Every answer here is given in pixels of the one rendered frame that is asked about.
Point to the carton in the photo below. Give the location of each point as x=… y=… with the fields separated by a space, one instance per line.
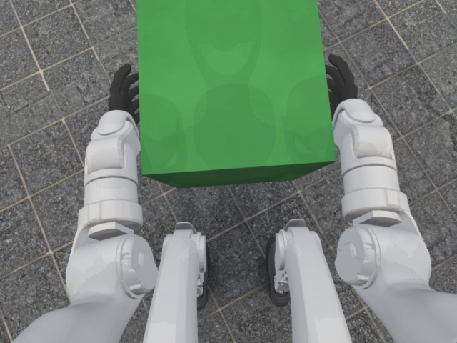
x=232 y=91

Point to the robot left forearm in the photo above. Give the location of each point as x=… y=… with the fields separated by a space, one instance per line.
x=111 y=204

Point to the left robot hand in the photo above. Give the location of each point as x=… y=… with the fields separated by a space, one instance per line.
x=121 y=95

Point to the left robot foot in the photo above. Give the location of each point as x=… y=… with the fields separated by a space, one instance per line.
x=202 y=300

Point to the right robot hand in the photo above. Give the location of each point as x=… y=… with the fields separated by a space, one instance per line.
x=342 y=85

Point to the left robot upper arm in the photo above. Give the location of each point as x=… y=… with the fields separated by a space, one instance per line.
x=106 y=281

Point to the robot foot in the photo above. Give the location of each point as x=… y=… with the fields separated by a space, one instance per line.
x=202 y=300
x=281 y=298

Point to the right robot upper arm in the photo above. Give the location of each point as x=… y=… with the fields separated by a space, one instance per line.
x=390 y=269

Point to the robot right forearm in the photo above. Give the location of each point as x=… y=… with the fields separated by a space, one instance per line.
x=368 y=167

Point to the right robot foot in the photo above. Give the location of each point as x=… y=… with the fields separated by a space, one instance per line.
x=281 y=298

